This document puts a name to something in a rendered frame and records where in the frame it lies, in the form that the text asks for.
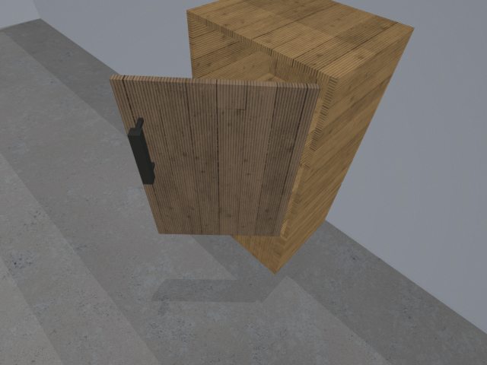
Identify handle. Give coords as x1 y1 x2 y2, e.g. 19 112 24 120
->
128 118 155 185

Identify cupboard door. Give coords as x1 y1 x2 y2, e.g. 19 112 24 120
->
110 75 320 236

